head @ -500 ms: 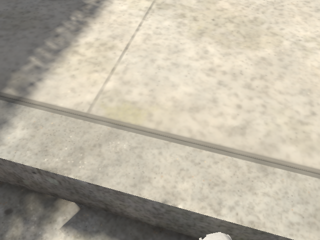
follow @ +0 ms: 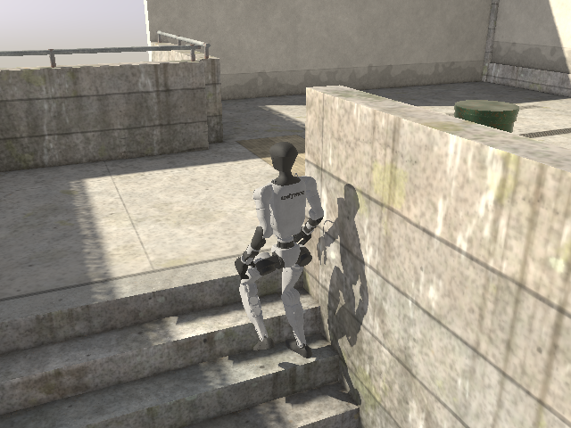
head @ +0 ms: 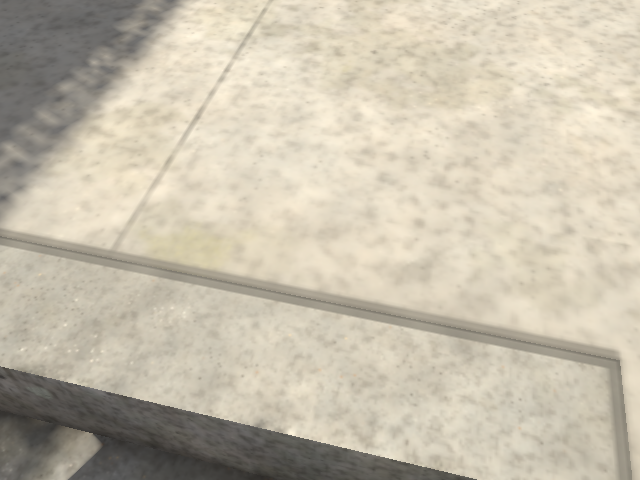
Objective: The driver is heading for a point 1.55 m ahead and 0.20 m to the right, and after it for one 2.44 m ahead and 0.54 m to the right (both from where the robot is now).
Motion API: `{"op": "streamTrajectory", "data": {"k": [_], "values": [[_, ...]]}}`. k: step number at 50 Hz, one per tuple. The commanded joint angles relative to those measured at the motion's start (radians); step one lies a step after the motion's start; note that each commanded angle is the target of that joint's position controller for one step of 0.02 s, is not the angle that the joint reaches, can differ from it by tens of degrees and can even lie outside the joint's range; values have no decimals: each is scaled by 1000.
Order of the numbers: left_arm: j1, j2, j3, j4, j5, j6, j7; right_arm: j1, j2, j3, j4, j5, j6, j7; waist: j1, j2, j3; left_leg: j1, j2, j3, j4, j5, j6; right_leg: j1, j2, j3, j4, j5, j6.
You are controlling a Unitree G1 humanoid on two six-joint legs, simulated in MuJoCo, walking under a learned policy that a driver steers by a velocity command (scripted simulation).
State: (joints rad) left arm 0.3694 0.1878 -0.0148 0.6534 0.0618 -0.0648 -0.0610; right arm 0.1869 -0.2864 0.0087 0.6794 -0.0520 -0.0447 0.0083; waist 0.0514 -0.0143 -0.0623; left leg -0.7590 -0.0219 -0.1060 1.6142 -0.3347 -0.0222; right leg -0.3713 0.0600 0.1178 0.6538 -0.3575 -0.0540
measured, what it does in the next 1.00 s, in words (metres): climbs, turning right: left foot 0.19 m higher, then right foot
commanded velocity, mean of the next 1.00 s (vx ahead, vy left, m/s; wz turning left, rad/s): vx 0.85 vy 0.00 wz -0.44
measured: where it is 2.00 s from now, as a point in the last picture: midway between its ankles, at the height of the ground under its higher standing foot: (427, 143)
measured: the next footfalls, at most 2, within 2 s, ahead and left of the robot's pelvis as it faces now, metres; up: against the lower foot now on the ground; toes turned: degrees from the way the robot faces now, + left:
left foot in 0.30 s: +0.24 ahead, +0.21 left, +0.19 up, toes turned -17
right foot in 0.86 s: +0.28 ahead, -0.08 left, +0.19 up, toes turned -37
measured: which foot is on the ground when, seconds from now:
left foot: up 0.00-0.28, down 0.30-0.84, up 0.86-1.00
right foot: down 0.00-0.34, up 0.36-0.84, down 0.86-1.00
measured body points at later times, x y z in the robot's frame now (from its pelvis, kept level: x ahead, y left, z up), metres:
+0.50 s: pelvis +0.15 +0.12 +0.09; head +0.16 +0.12 +0.54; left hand +0.48 +0.28 +0.05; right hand +0.22 -0.15 -0.01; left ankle +0.20 +0.22 -0.54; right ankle +0.06 +0.06 -0.40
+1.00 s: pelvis +0.37 -0.01 +0.18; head +0.38 -0.02 +0.63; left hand +0.52 +0.21 +0.05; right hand +0.42 -0.31 +0.10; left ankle +0.41 +0.10 -0.15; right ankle +0.24 -0.06 -0.53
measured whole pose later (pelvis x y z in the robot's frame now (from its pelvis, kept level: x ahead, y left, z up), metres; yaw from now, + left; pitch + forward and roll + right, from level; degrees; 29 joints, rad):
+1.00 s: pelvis +0.37 -0.01 +0.18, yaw -26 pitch +2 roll -2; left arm 0.38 0.24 0.07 0.92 0.07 -0.10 -0.02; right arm 0.16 -0.19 -0.08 0.66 -0.01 -0.04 -0.01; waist -0.02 0.04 -0.03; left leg -1.10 -0.07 -0.06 2.44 -0.43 0.15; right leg -0.14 -0.01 -0.20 0.57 -0.47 -0.01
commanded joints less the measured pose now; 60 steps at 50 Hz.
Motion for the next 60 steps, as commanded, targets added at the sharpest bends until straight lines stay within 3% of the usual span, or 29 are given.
{"op": "streamTrajectory", "data": {"k": [1,5,6,9,13,15,16,17,18,19,20,22,25,34,36,38,40,41,42,43,44,45,47,50,52,54,57,59,60], "values": [[159,144,44,26,19,-15,-2,-241,52,32,-141,-7,-47,10,71,-59,47,-471,23,50,213,20,55,266,-187,501,-333,-315,-235],[240,61,13,167,11,-40,-39,-298,42,28,-117,-16,-77,-10,77,-154,42,-626,38,30,416,-216,168,240,-208,537,-257,-157,-238],[126,184,120,118,-95,-58,99,-357,101,17,-242,-90,-29,23,-8,94,-43,-454,74,8,281,-219,94,282,-218,511,-333,-129,-259],[68,165,136,132,-43,-55,173,-353,127,18,-294,-26,-3,37,-16,-111,32,-535,81,-6,346,-230,56,217,-216,530,-399,-124,-287],[111,187,178,145,-73,-49,172,-405,123,17,-375,-13,4,17,3,-114,44,-465,147,-103,110,-423,87,218,-224,509,-428,-138,-239],[-11,192,185,48,-116,-12,166,-401,126,20,-353,71,18,19,12,-204,116,196,65,92,-388,-770,110,-240,-219,423,-646,98,-213],[-143,190,179,30,-108,-21,124,1,70,-38,-272,101,11,-21,-210,-181,-5,666,58,17,-505,-464,115,-371,-117,292,-386,387,-145],[-315,236,195,-46,-146,-32,82,241,-56,-104,-191,59,-2,-42,-396,216,-210,1025,145,-201,-706,-451,98,-558,25,117,-1,527,-37],[-516,201,185,-144,-104,-52,66,383,-154,-151,-136,49,7,-75,-504,525,-266,980,253,-413,-936,-587,54,-631,100,105,396,273,26],[-517,27,138,-193,-17,-53,58,215,-112,-125,-136,44,-4,-89,-320,602,-226,681,324,-560,-1026,-556,17,-582,145,151,899,73,34],[-394,-42,110,-174,4,-43,42,28,9,-70,-172,29,-16,-88,-149,450,-172,464,342,-541,-1005,-487,2,-568,119,146,1173,171,29],[-203,1,119,-108,35,20,38,-242,149,-21,-139,8,-35,-86,95,232,-23,189,334,-323,-857,-437,81,-526,16,-49,1321,306,3],[-240,39,96,-123,38,94,44,-133,134,-36,-5,-12,-70,-57,97,17,29,181,306,-163,-836,-318,92,-556,6,-64,1407,372,0],[-628,68,75,-267,5,77,71,207,-44,-97,77,-28,-143,-40,-107,2,114,684,389,-181,-1113,58,172,-973,50,81,1364,56,-2],[-662,128,69,-280,-30,67,26,158,-67,-94,72,-30,-150,-52,-64,7,156,582,325,-124,-1310,53,171,-778,-51,-83,870,-16,21],[-576,82,44,-236,-60,65,-4,75,-42,-75,82,-17,-137,-57,-2,25,99,394,245,48,-1373,421,181,-302,-95,-339,539,-23,6],[-229,146,90,-121,-44,39,15,41,-102,-100,87,22,-137,-24,95,54,-97,455,166,115,-941,1162,187,150,-42,-315,233,104,-32],[-58,146,103,-95,-23,20,30,34,-166,-128,79,42,-119,-7,173,64,-199,448,115,106,-642,1221,176,363,-14,-318,11,134,-47],[124,210,133,-5,-10,-18,34,-76,-119,-130,44,57,-101,-7,268,-45,-220,233,-14,140,-161,704,115,627,-107,-207,-256,518,-103],[77,199,137,46,-10,-23,28,-107,45,-98,20,46,-75,-7,196,-11,-84,-99,-77,77,242,87,145,660,-209,-57,-248,522,-161],[24,218,120,67,38,-30,27,-66,177,-78,-45,65,-83,-19,48,-24,-50,-367,-107,-41,525,5,143,722,-342,41,19,1199,-150],[63,183,116,90,53,-6,34,-41,128,-88,-72,70,-82,-23,32,79,-179,-506,-76,-35,682,24,130,821,-453,143,-73,933,-150],[23,66,86,173,44,-27,48,-181,175,-66,-143,52,-54,-17,11,3,-16,-741,-15,17,901,-54,141,603,-478,174,-366,-75,-160],[25,-17,43,302,-27,-98,34,-311,268,5,-281,25,23,-9,-126,-63,254,-822,20,-20,905,-191,224,232,-445,-83,-557,-52,-35],[-86,66,48,265,-55,-87,61,-345,178,-12,-316,59,75,-2,-204,-51,361,-610,19,43,476,-168,227,-59,-357,-263,-760,6,12],[-26,106,51,247,-76,-87,88,-329,107,-37,-277,24,122,-8,-179,62,303,-407,-5,229,325,-91,204,-30,-277,-394,-757,521,4],[87,334,113,180,-135,-85,151,-207,130,-25,-202,34,128,21,-204,-17,-16,170,-82,408,-121,-106,244,165,-325,-405,-527,1742,-35],[-21,391,135,100,-100,-56,126,96,-29,-99,-127,60,127,4,-336,-208,-200,347,-180,316,-245,-439,252,378,-375,-346,-29,2156,-84],[-98,382,146,44,-119,-62,91,211,-155,-142,-124,52,115,12,-425,-212,-286,564,-213,137,-461,-475,305,254,-304,-292,464,2059,-103]]}}
Velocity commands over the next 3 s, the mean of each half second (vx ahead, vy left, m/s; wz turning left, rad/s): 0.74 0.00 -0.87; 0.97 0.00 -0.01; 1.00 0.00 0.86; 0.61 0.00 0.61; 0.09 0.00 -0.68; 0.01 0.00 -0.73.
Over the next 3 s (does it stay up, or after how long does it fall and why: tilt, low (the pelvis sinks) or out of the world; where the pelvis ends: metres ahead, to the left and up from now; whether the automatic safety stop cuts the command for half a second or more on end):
stays up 1.30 -0.15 0.39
